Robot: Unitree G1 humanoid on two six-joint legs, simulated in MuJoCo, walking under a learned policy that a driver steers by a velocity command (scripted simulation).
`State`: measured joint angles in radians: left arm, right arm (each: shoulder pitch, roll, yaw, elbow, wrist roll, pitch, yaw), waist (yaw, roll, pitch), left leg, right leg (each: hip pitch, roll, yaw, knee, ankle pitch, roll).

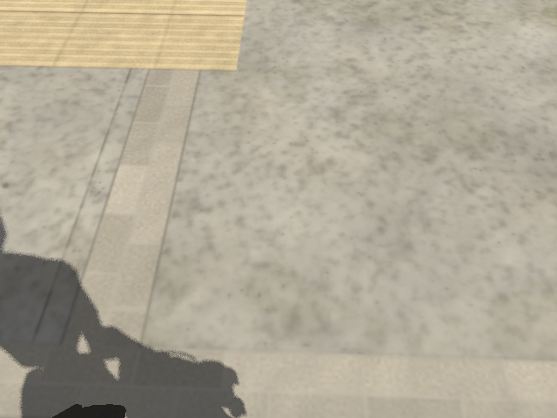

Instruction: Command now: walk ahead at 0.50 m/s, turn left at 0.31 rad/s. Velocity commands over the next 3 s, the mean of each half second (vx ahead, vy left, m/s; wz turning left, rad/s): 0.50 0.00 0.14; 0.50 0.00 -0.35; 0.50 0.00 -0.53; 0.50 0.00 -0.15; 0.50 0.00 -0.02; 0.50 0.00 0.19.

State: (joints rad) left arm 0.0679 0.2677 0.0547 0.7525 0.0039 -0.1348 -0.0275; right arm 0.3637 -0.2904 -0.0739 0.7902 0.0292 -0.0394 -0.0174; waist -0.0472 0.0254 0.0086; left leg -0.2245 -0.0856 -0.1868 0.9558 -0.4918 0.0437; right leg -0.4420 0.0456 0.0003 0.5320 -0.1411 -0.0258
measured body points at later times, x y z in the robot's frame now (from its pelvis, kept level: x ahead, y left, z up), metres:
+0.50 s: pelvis +0.27 +0.05 +0.00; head +0.30 +0.06 +0.45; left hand +0.25 +0.33 -0.13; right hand +0.50 -0.18 -0.07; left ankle +0.35 +0.15 -0.72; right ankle +0.12 -0.11 -0.67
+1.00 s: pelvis +0.54 +0.01 -0.01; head +0.58 +0.00 +0.44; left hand +0.79 +0.22 -0.10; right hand +0.51 -0.28 -0.14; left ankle +0.36 +0.15 -0.69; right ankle +0.64 -0.09 -0.73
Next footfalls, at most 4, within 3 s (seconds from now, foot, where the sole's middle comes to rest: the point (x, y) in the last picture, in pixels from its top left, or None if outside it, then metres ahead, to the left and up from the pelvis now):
0.44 left None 0.38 0.16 -0.76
0.98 right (317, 337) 0.67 -0.10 -0.76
1.44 left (269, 235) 1.00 0.02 -0.76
1.94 right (383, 206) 1.10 -0.34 -0.76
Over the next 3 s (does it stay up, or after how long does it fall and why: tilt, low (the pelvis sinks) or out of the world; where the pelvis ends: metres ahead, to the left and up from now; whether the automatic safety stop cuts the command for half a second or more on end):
stays up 1.51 -0.45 0.00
